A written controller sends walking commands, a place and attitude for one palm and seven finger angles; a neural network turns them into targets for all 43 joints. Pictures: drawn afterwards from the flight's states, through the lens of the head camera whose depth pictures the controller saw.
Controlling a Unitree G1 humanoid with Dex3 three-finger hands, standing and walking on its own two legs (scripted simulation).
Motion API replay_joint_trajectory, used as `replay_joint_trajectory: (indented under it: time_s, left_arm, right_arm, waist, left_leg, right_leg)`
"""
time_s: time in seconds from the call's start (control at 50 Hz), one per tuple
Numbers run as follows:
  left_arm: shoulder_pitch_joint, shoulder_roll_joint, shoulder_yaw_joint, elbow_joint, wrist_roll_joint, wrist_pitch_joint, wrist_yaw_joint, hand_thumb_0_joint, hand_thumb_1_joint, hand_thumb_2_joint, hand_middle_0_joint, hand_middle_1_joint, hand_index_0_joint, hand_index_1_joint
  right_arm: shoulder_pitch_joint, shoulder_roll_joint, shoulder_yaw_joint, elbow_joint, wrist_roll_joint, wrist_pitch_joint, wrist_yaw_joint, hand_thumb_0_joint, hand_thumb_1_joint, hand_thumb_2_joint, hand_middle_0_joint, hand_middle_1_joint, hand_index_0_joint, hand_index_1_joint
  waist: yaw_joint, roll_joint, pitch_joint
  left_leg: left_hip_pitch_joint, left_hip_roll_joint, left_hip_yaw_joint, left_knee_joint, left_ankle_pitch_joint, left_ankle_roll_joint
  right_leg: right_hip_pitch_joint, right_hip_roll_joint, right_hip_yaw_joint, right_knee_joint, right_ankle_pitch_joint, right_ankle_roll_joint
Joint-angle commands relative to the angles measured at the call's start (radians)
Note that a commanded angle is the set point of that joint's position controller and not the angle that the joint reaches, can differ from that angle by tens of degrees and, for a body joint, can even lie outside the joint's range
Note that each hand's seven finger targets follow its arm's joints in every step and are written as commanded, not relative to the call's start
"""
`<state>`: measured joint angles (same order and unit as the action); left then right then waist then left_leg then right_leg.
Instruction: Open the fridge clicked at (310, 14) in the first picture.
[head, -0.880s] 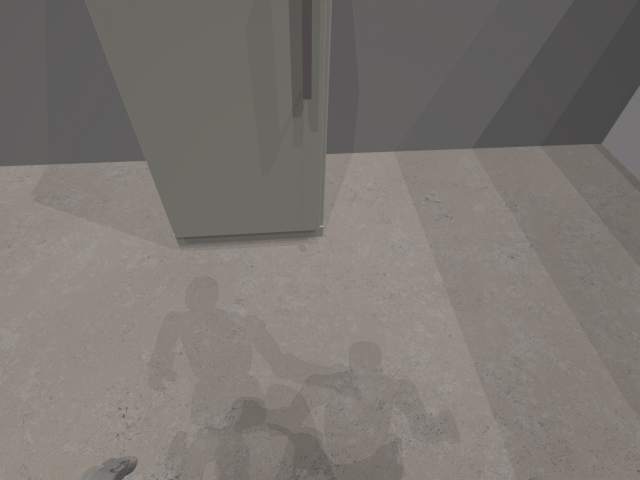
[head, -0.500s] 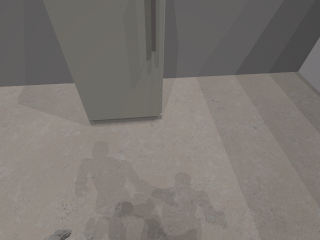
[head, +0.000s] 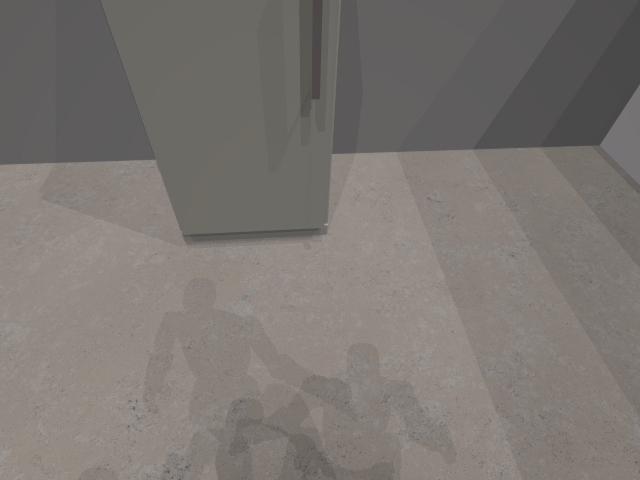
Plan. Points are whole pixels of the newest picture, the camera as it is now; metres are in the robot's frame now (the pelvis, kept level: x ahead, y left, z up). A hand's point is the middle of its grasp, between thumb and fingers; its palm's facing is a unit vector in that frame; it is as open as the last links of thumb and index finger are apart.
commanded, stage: look at it before walking up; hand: right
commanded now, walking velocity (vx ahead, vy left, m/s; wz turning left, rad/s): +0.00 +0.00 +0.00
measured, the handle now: (316, 2) +1.13 +0.09 +0.16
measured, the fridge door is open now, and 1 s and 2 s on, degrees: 0 0 0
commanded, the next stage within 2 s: walk to a spot facing it in 0.56 s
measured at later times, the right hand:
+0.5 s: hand out of the picture +0.09 -0.24 -0.15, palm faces -0.04 +0.94 -0.34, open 7.3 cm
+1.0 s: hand out of the picture +0.08 -0.18 -0.18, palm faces -0.13 +0.97 -0.22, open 7.3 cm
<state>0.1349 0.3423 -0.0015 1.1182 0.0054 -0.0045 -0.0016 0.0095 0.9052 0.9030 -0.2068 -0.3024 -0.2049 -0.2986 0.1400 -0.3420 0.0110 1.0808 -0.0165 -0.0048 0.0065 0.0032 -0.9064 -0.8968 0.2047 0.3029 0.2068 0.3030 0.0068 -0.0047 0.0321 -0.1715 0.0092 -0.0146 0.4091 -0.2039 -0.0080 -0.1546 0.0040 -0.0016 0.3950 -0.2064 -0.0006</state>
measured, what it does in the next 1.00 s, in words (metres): shifts its weight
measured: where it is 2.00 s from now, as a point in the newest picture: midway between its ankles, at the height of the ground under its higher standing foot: (304, 442)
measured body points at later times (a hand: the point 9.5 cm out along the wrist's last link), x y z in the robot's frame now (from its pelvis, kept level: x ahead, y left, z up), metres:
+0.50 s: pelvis +0.01 +0.00 +0.00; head +0.01 +0.00 +0.45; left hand +0.09 +0.30 -0.13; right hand +0.09 -0.29 -0.13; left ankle +0.01 +0.12 -0.74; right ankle +0.01 -0.12 -0.74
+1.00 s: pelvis +0.07 +0.02 -0.02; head +0.07 +0.04 +0.43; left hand +0.04 +0.28 -0.17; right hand +0.09 -0.23 -0.16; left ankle +0.04 +0.12 -0.74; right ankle +0.01 -0.12 -0.74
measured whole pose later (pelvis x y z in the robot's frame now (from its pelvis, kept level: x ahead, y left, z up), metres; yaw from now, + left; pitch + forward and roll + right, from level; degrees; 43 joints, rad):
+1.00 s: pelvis +0.07 +0.02 -0.02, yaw +9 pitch -1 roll -1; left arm 0.28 0.24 0.02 1.08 0.02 -0.02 0.00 0.01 0.91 0.90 -0.21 -0.30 -0.21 -0.30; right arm 0.34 -0.22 -0.03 1.06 -0.03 0.02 0.04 0.00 -0.91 -0.90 0.20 0.30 0.20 0.30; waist -0.01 -0.01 0.02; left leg -0.29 0.00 0.03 0.68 -0.44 0.02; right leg -0.11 -0.06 -0.13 0.53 -0.41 0.03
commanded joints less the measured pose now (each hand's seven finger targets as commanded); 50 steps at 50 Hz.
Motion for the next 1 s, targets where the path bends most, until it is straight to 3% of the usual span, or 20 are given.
replay_joint_trajectory:
  time_s: [0.0, 0.4, 0.46, 0.64, 0.68, 0.7, 0.74, 0.8, 0.84, 0.86, 0.88, 0.9, 0.94, 0.96, 0.98]
  left_arm:
    - [-0.056, 0.205, 0.04, -0.07, 0.003, -0.029, 0.009, 0.0, 0.9, 0.9, -0.2, -0.3, -0.2, -0.3]
    - [-0.074, 0.204, 0.039, -0.07, 0.002, -0.031, 0.013, 0.0, 0.9, 0.9, -0.2, -0.3, -0.2, -0.3]
    - [-0.078, 0.204, 0.037, -0.069, 0.002, -0.031, 0.014, 0.0, 0.9, 0.9, -0.2, -0.3, -0.2, -0.3]
    - [-0.081, 0.208, 0.036, -0.069, 0.002, -0.031, 0.014, 0.0, 0.9, 0.9, -0.2, -0.3, -0.2, -0.3]
    - [-0.018, 0.088, 0.01, -0.043, 0.01, -0.016, 0.011, 0.0, 0.9, 0.9, -0.2, -0.3, -0.2, -0.3]
    - [0.007, 0.08, 0.011, -0.041, 0.012, -0.009, 0.009, 0.0, 0.9, 0.9, -0.2, -0.3, -0.2, -0.3]
    - [0.017, 0.097, 0.023, -0.052, 0.019, -0.001, 0.007, 0.0, 0.9, 0.9, -0.2, -0.3, -0.2, -0.3]
    - [0.053, 0.124, 0.043, -0.078, 0.02, -0.001, 0.007, 0.0, 0.9, 0.9, -0.2, -0.3, -0.2, -0.3]
    - [0.097, 0.139, 0.057, -0.085, 0.019, -0.013, 0.013, 0.0, 0.9, 0.9, -0.2, -0.3, -0.2, -0.3]
    - [0.126, 0.151, 0.066, -0.086, 0.016, -0.021, 0.016, 0.0, 0.9, 0.9, -0.2, -0.3, -0.2, -0.3]
    - [0.147, 0.153, 0.075, -0.086, 0.014, -0.03, 0.016, 0.0, 0.9, 0.9, -0.2, -0.3, -0.2, -0.3]
    - [0.164, 0.142, 0.077, -0.084, 0.014, -0.036, 0.016, 0.0, 0.9, 0.9, -0.2, -0.3, -0.2, -0.3]
    - [0.154, 0.11, 0.076, -0.087, 0.018, -0.043, 0.018, 0.0, 0.9, 0.9, -0.2, -0.3, -0.2, -0.3]
    - [0.127, 0.096, 0.071, -0.091, 0.019, -0.043, 0.019, 0.0, 0.9, 0.9, -0.2, -0.3, -0.2, -0.3]
    - [0.094, 0.072, 0.065, -0.101, 0.016, -0.043, 0.017, 0.0, 0.9, 0.9, -0.2, -0.3, -0.2, -0.3]
  right_arm:
    - [-0.043, -0.205, -0.045, -0.067, 0.004, -0.023, -0.018, 0.0, -0.9, -0.9, 0.2, 0.3, 0.2, 0.3]
    - [-0.046, -0.205, -0.045, -0.063, 0.005, -0.028, -0.019, 0.0, -0.9, -0.9, 0.2, 0.3, 0.2, 0.3]
    - [-0.05, -0.205, -0.044, -0.061, 0.005, -0.025, -0.018, 0.0, -0.9, -0.9, 0.2, 0.3, 0.2, 0.3]
    - [-0.046, -0.206, -0.045, -0.06, 0.005, -0.026, -0.018, 0.0, -0.9, -0.9, 0.2, 0.3, 0.2, 0.3]
    - [0.021, -0.088, -0.022, -0.031, 0.005, -0.003, -0.02, 0.0, -0.9, -0.9, 0.2, 0.3, 0.2, 0.3]
    - [0.047, -0.082, -0.023, -0.03, 0.001, 0.005, -0.017, 0.0, -0.9, -0.9, 0.2, 0.3, 0.2, 0.3]
    - [0.055, -0.095, -0.036, -0.045, -0.005, 0.019, -0.003, 0.0, -0.9, -0.9, 0.2, 0.3, 0.2, 0.3]
    - [0.086, -0.092, -0.053, -0.083, -0.009, 0.021, 0.011, 0.0, -0.9, -0.9, 0.2, 0.3, 0.2, 0.3]
    - [0.102, -0.055, -0.059, -0.104, -0.007, 0.01, 0.018, 0.0, -0.9, -0.9, 0.2, 0.3, 0.2, 0.3]
    - [0.102, -0.026, -0.06, -0.116, -0.005, 0.003, 0.021, 0.0, -0.9, -0.9, 0.2, 0.3, 0.2, 0.3]
    - [0.077, -0.008, -0.06, -0.134, -0.005, -0.004, 0.024, 0.0, -0.9, -0.9, 0.2, 0.3, 0.2, 0.3]
    - [0.052, -0.004, -0.062, -0.152, -0.005, -0.01, 0.027, 0.0, -0.9, -0.9, 0.2, 0.3, 0.2, 0.3]
    - [0.075, 0.019, -0.07, -0.15, -0.005, -0.02, 0.029, 0.0, -0.9, -0.9, 0.2, 0.3, 0.2, 0.3]
    - [0.147, 0.032, -0.073, -0.128, -0.006, -0.025, 0.031, 0.0, -0.9, -0.9, 0.2, 0.3, 0.2, 0.3]
    - [0.286, 0.021, -0.082, -0.08, -0.009, -0.031, 0.029, 0.0, -0.9, -0.9, 0.2, 0.3, 0.2, 0.3]
  waist:
    - [-0.008, 0.021, -0.049]
    - [-0.007, 0.014, -0.081]
    - [-0.008, 0.01, -0.058]
    - [-0.007, 0.003, -0.076]
    - [-0.008, 0.009, -0.078]
    - [-0.011, 0.022, -0.067]
    - [-0.01, 0.02, 0.038]
    - [-0.008, -0.01, 0.105]
    - [0.007, -0.085, 0.109]
    - [0.014, -0.133, 0.094]
    - [0.025, -0.161, 0.079]
    - [0.035, -0.158, 0.065]
    - [0.012, -0.145, 0.074]
    - [-0.028, -0.124, 0.046]
    - [-0.096, -0.026, -0.004]
  left_leg:
    - [0.002, 0.107, -0.108, -0.087, 0.019, 0.04]
    - [0.029, 0.11, -0.102, -0.076, 0.167, 0.041]
    - [0.026, 0.108, -0.099, -0.082, 0.146, 0.038]
    - [0.038, 0.108, -0.101, -0.085, 0.162, 0.038]
    - [0.021, 0.093, -0.101, -0.072, 0.026, 0.025]
    - [-0.007, 0.085, -0.114, -0.075, -0.102, 0.03]
    - [-0.1, 0.063, -0.145, -0.081, -0.309, 0.045]
    - [-0.201, 0.022, -0.147, -0.005, -0.39, 0.062]
    - [-0.28, -0.024, -0.094, 0.135, -0.318, 0.058]
    - [-0.317, -0.049, -0.023, 0.246, -0.233, 0.046]
    - [-0.356, -0.028, 0.022, 0.32, -0.237, 0.032]
    - [-0.392, -0.003, 0.021, 0.345, -0.281, 0.029]
    - [-0.319, 0.027, 0.045, 0.298, -0.281, 0.026]
    - [-0.178, 0.02, 0.065, 0.2, -0.21, 0.033]
    - [0.063, 0.003, 0.049, 0.065, -0.098, 0.049]
  right_leg:
    - [-0.012, -0.115, 0.114, -0.081, 0.053, -0.032]
    - [0.041, -0.122, 0.097, -0.07, 0.159, -0.027]
    - [0.031, -0.123, 0.098, -0.084, 0.142, -0.027]
    - [0.05, -0.125, 0.097, -0.088, 0.157, -0.026]
    - [0.056, -0.121, 0.061, -0.066, 0.03, -0.007]
    - [0.045, -0.12, 0.053, -0.052, -0.088, -0.009]
    - [-0.032, -0.117, 0.055, -0.069, -0.319, -0.016]
    - [-0.063, -0.154, 0.095, -0.071, -0.456, -0.047]
    - [-0.006, -0.225, 0.172, -0.115, -0.47, -0.092]
    - [0.044, -0.29, 0.234, -0.151, -0.433, -0.126]
    - [0.096, -0.346, 0.248, -0.164, -0.336, -0.16]
    - [0.14, -0.365, 0.241, -0.155, -0.238, -0.179]
    - [0.104, -0.354, 0.138, -0.074, -0.021, -0.163]
    - [0.035, -0.312, 0.052, 0.03, 0.043, -0.123]
    - [-0.11, -0.234, -0.052, 0.245, 0.045, -0.069]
